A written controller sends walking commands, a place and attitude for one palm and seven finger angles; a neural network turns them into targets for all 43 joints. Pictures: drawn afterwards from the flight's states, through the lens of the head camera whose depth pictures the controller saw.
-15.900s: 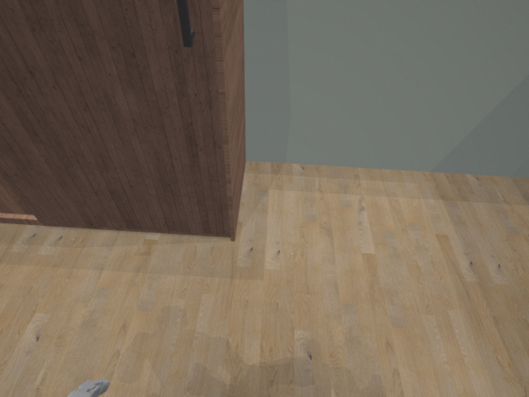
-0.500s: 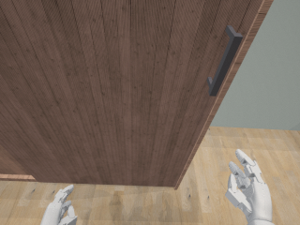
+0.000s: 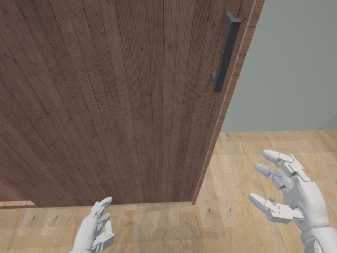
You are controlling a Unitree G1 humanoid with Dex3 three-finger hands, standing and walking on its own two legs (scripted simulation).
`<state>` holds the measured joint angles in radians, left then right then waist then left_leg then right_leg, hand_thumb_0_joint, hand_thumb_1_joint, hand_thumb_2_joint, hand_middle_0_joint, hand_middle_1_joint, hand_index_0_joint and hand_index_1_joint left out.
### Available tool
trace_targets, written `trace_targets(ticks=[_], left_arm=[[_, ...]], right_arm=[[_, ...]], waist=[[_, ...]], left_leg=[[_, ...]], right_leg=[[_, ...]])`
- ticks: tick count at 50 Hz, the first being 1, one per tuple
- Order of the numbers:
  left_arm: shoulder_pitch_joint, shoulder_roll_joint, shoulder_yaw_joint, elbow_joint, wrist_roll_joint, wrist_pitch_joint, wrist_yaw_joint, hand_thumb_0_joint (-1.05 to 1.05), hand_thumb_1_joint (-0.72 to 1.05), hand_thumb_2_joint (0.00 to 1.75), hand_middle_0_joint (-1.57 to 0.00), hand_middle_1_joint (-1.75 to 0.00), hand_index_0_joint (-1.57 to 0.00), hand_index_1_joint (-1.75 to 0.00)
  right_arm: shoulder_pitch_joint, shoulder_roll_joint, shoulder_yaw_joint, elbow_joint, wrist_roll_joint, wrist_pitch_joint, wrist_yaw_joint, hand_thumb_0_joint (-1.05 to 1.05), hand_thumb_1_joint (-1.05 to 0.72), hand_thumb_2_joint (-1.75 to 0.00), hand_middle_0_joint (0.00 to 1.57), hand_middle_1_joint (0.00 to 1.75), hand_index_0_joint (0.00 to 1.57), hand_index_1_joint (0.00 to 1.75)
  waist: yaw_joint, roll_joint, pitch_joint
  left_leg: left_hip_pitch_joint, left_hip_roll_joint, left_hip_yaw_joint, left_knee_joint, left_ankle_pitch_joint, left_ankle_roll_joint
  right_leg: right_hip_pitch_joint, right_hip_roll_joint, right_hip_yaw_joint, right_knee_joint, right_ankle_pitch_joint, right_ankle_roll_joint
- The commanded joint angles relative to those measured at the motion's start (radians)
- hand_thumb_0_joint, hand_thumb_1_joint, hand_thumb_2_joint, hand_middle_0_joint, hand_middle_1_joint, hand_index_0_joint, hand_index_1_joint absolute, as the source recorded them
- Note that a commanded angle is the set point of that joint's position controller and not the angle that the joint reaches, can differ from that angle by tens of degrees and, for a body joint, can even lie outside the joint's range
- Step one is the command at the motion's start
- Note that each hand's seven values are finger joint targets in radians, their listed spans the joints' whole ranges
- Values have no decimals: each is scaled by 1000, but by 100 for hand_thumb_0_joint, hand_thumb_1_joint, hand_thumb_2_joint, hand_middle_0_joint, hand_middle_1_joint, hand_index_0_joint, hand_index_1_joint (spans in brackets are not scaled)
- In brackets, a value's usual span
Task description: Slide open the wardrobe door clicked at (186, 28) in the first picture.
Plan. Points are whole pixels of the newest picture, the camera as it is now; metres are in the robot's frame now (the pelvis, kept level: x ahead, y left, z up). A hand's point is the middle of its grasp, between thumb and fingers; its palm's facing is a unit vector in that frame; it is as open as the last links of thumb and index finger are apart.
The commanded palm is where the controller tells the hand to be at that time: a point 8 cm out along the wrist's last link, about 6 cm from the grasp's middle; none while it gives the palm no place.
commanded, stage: raise the hand with hooked fingers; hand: right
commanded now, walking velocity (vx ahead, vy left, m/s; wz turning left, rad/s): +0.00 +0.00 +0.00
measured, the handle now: (222, 54) +0.48 -0.09 +0.25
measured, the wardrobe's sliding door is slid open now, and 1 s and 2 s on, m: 0.00 0.00 0.00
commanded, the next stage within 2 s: move the hooked fingers beside the handle in 1.36 s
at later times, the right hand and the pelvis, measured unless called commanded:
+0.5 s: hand (325, 154) +0.27 -0.25 +0.19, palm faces +0.03 +0.99 -0.11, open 13.3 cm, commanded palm +0.23 -0.29 +0.20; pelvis +0.02 +0.00 +0.02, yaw +0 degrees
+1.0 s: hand out of the picture +0.31 -0.27 +0.26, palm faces +0.02 +0.99 -0.14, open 13.9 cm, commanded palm +0.26 -0.31 +0.27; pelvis +0.02 +0.01 +0.03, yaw +0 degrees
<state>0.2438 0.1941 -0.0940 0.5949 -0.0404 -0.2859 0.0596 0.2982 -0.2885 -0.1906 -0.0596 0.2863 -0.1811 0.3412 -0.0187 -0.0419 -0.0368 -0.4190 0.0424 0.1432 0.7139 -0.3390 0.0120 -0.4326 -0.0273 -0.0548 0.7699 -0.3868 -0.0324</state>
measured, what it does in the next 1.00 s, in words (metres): stands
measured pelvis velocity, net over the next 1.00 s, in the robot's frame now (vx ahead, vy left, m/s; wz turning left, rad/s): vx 0.02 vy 0.01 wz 0.00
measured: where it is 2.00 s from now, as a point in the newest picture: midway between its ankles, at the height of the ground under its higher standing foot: outside the picture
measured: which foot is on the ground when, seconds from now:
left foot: down 0.00-1.00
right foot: down 0.00-1.00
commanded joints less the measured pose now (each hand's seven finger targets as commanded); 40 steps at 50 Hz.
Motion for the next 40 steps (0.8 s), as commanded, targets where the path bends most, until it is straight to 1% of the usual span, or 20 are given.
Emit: trace_targets(ticks=[1,4,5,7,9,10,11,15,17,20,22,23,28,29,30,32,34,36,39,40], left_arm=[[-125,167,77,-168,-6,-103,9,0,90,90,-20,-30,-20,-30],[-110,176,82,-153,-10,-124,7,0,90,90,-20,-30,-20,-30],[-113,182,81,-152,-10,-131,8,0,90,90,-20,-30,-20,-30],[-105,184,85,-145,-13,-140,12,0,90,90,-20,-30,-20,-30],[-103,188,84,-136,-16,-143,21,0,90,90,-20,-30,-20,-30],[-105,194,83,-130,-15,-139,25,0,90,90,-20,-30,-20,-30],[-110,194,81,-128,-18,-135,30,0,90,90,-20,-30,-20,-30],[-122,194,75,-121,-17,-124,39,0,90,90,-20,-30,-20,-30],[-127,189,68,-120,-20,-116,40,0,90,90,-20,-30,-20,-30],[-137,193,62,-116,-23,-100,41,0,90,90,-20,-30,-20,-30],[-148,190,58,-121,-28,-85,41,0,90,90,-20,-30,-20,-30],[-150,191,55,-123,-31,-78,40,0,90,90,-20,-30,-20,-30],[-174,183,44,-139,-34,-46,40,0,90,90,-20,-30,-20,-30],[-175,184,41,-138,-35,-40,41,0,90,90,-20,-30,-20,-30],[-180,184,41,-136,-36,-33,38,0,90,90,-20,-30,-20,-30],[-190,186,36,-137,-39,-22,37,0,90,90,-20,-30,-20,-30],[-193,188,36,-135,-44,-14,37,0,90,90,-20,-30,-20,-30],[-203,192,35,-140,-44,-7,33,0,90,90,-20,-30,-20,-30],[-208,194,35,-142,-49,0,30,0,90,90,-20,-30,-20,-30],[-211,193,32,-144,-49,6,26,0,90,90,-20,-30,-20,-30]], right_arm=[[-71,-150,-170,-264,57,-19,-30,0,-1,-52,26,87,26,87],[-91,-143,-163,-270,51,-8,-24,0,6,-49,27,92,27,92],[-109,-146,-158,-275,50,1,-17,0,8,-48,27,93,27,93],[-158,-164,-162,-303,45,21,-9,0,13,-46,27,96,27,96],[-193,-188,-181,-288,42,52,-7,0,17,-44,28,99,28,99],[-209,-217,-209,-274,46,69,-6,0,20,-43,28,100,28,100],[-245,-223,-216,-271,50,82,-3,0,22,-42,28,102,28,102],[-337,-291,-276,-286,60,116,10,0,31,-38,29,108,29,108],[-388,-286,-271,-272,69,136,25,0,36,-36,29,111,29,111],[-427,-322,-299,-208,74,179,51,0,43,-33,29,115,29,115],[-481,-333,-304,-199,79,212,69,0,48,-31,30,118,30,118],[-508,-341,-300,-191,75,231,79,0,50,-30,30,120,30,120],[-625,-415,-346,-206,72,295,101,0,50,-30,30,120,30,120],[-641,-426,-357,-183,73,308,103,0,50,-30,30,120,30,120],[-636,-446,-373,-164,75,318,110,0,50,-30,30,120,30,120],[-696,-470,-386,-142,76,343,119,0,50,-30,30,120,30,120],[-734,-484,-387,-100,73,365,129,0,50,-30,30,120,30,120],[-773,-529,-415,-101,74,382,141,0,50,-30,30,120,30,120],[-827,-549,-417,-64,72,401,165,0,50,-30,30,120,30,120],[-820,-563,-423,-48,73,410,169,0,50,-30,30,120,30,120]], waist=[[-32,20,-153],[-23,10,-132],[-25,24,-122],[-23,-7,-137],[-24,-14,-118],[-30,-6,-98],[-28,-3,-84],[-41,-40,-111],[-37,-44,-99],[-43,-51,-78],[-39,-34,-76],[-36,-52,-76],[-41,-57,-131],[-41,-34,-128],[-46,-36,-125],[-44,-45,-126],[-38,-27,-119],[-47,-32,-150],[-42,-24,-171],[-51,-22,-162]], left_leg=[[150,-31,-45,-131,153,9],[142,-33,-42,-148,159,6],[158,-33,-44,-158,174,8],[166,-31,-46,-171,181,5],[165,-31,-44,-188,159,4],[177,-34,-48,-202,163,7],[183,-33,-47,-212,158,6],[233,-35,-56,-237,217,11],[243,-36,-52,-249,244,10],[259,-36,-64,-275,259,13],[268,-35,-64,-284,278,12],[264,-36,-64,-287,275,11],[299,-36,-65,-303,317,14],[298,-38,-61,-305,316,13],[312,-37,-71,-317,332,14],[310,-33,-69,-321,329,15],[296,-33,-67,-327,319,12],[325,-26,-77,-331,348,14],[329,-23,-76,-326,377,12],[338,-21,-85,-330,384,13]], right_leg=[[75,3,98,-222,214,22],[111,-1,92,-241,220,23],[120,-1,92,-248,236,21],[159,0,92,-263,241,21],[176,-1,98,-284,221,23],[179,0,98,-292,225,21],[181,2,98,-306,218,21],[248,5,98,-323,280,20],[265,7,99,-337,296,23],[277,10,91,-347,295,18],[285,12,91,-357,302,16],[294,12,90,-361,301,14],[342,17,91,-371,342,12],[342,17,94,-374,341,11],[343,19,88,-368,351,9],[343,23,90,-378,345,9],[348,23,89,-381,334,6],[354,26,87,-376,356,4],[370,29,85,-372,378,0],[359,27,85,-366,383,1]])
